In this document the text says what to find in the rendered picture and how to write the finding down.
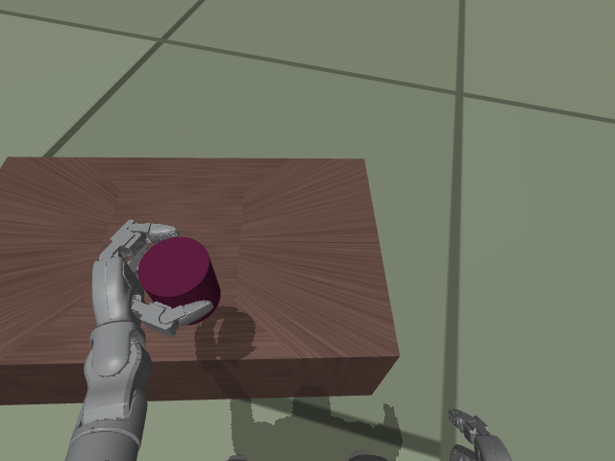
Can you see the left robot hand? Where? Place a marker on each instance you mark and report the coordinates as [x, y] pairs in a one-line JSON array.
[[116, 292]]

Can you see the can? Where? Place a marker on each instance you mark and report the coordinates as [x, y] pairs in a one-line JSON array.
[[178, 271]]

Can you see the right robot hand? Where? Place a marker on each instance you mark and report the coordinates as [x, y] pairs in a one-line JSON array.
[[487, 446]]

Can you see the left robot arm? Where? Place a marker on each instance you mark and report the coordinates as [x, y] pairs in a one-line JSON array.
[[112, 418]]

